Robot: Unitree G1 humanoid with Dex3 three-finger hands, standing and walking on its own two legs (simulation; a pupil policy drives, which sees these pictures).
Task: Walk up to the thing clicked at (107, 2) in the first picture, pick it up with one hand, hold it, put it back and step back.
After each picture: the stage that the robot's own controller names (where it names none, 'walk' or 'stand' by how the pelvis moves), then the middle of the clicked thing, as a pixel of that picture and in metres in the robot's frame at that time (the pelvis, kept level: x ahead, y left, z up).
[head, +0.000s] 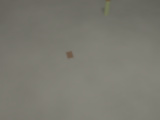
stand; (107, 6) +2.10 -0.31 -0.65
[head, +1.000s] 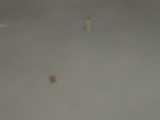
walk; (88, 24) +1.96 +0.10 -0.62
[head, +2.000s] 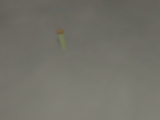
walk; (62, 39) +1.31 +0.36 -0.64
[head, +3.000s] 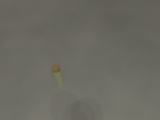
walk; (58, 76) +0.83 +0.33 -0.65
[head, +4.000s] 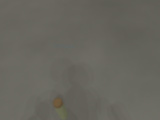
walk; (60, 109) +0.52 +0.27 -0.64
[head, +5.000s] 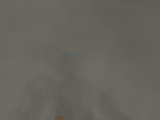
stand; out of the picture +0.38 +0.21 -0.64
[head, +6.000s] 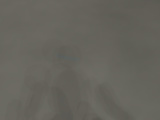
stand; out of the picture +0.34 +0.19 -0.66
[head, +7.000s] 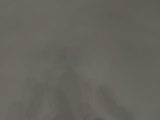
stand; out of the picture +0.35 +0.20 -0.66
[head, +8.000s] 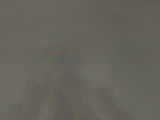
stand; out of the picture +0.35 +0.21 -0.66
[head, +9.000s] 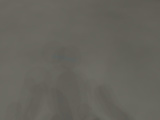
stand; out of the picture +0.34 +0.21 -0.66
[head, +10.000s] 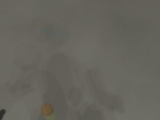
go down; (49, 113) +0.37 +0.21 -0.59
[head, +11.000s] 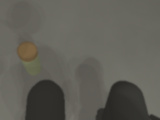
go down; (31, 61) +0.43 +0.23 -0.25
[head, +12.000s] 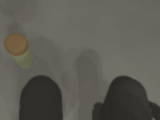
close in; (21, 54) +0.43 +0.24 -0.23
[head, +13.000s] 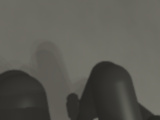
close; out of the picture +0.42 +0.27 -0.16
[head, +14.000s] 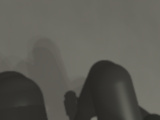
lift; out of the picture +0.41 +0.28 -0.16
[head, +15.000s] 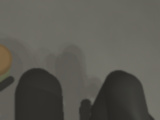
lift; out of the picture +0.32 +0.26 -0.12
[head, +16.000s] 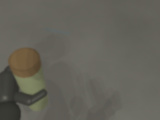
lift; (32, 84) +0.31 +0.18 +0.04
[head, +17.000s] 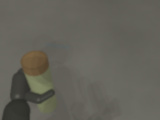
hold; (42, 86) +0.32 +0.15 +0.03
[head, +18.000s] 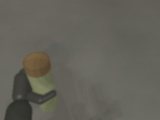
hold; (43, 86) +0.32 +0.15 +0.03
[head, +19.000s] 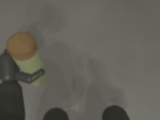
crouch; (31, 64) +0.39 +0.18 -0.03
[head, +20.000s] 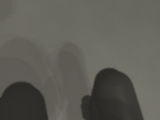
lower; out of the picture +0.48 +0.27 -0.10
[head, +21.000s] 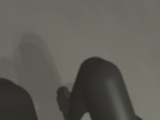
lower; out of the picture +0.45 +0.29 -0.17
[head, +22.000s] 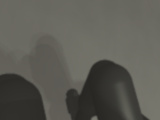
lower; out of the picture +0.41 +0.28 -0.17
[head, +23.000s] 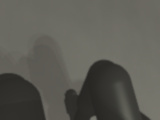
lower; out of the picture +0.41 +0.28 -0.16
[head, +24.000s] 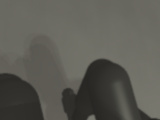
rest; out of the picture +0.41 +0.29 -0.16
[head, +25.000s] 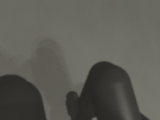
open; out of the picture +0.43 +0.26 -0.17
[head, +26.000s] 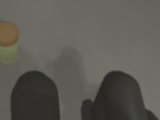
stand; (7, 46) +0.43 +0.25 -0.20
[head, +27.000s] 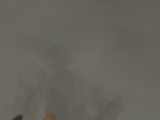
stand; out of the picture +0.36 +0.20 -0.57
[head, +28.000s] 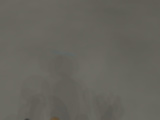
stand; out of the picture +0.38 +0.20 -0.60
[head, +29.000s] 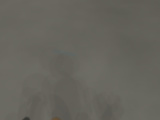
stand; out of the picture +0.38 +0.19 -0.60
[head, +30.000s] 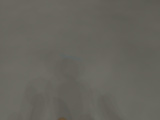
stand; out of the picture +0.41 +0.19 -0.65
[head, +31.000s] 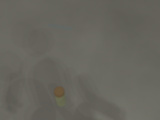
walk; (60, 97) +0.48 +0.14 -0.64
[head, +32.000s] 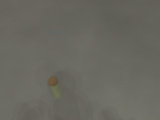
walk; (55, 88) +0.63 +0.32 -0.64
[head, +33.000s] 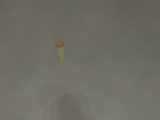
walk; (61, 51) +0.97 +0.23 -0.63
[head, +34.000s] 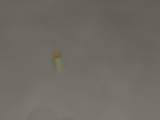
stand; (58, 62) +0.99 +0.28 -0.65
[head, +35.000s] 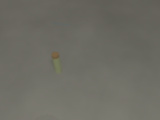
stand; (56, 63) +1.01 +0.29 -0.66
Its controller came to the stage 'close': yes
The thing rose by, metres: 0.69
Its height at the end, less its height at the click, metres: +0.00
